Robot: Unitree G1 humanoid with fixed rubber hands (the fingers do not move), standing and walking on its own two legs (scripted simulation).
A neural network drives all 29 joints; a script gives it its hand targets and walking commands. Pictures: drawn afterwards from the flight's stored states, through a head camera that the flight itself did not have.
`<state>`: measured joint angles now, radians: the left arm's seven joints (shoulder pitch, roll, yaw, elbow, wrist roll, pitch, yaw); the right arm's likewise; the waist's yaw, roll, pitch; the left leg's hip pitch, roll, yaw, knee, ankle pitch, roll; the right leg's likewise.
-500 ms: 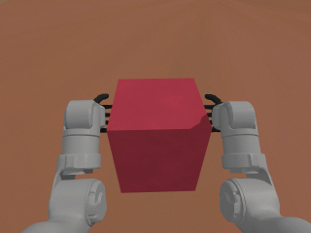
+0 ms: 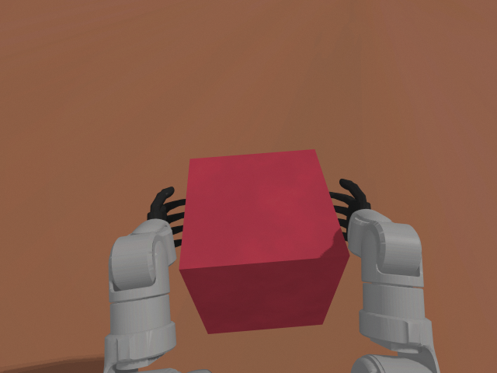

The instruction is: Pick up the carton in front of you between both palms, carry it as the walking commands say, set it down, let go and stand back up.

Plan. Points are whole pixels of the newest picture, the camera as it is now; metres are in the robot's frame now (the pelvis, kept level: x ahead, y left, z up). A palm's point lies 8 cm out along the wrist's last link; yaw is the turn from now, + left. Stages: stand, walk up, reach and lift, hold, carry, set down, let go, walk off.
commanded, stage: carry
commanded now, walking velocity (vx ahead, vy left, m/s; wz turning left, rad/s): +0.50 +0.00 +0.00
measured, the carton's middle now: (259, 245) +0.32 -0.01 -0.01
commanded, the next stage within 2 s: none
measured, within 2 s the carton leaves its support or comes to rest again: neither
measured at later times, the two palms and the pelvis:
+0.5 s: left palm (154, 117) +0.58 +0.19 +0.08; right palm (301, 114) +0.55 -0.11 +0.08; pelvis +0.31 +0.06 +0.00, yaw -3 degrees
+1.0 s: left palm (190, 46) +0.88 +0.14 +0.07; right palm (300, 42) +0.89 -0.16 +0.06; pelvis +0.62 -0.02 +0.00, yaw +0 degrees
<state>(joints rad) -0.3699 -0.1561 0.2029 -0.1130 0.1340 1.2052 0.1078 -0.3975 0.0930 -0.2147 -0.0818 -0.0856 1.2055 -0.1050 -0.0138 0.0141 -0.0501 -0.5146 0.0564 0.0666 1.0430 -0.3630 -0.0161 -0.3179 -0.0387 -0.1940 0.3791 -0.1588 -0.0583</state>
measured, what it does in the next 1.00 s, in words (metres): walks ahead: left foot, then right foot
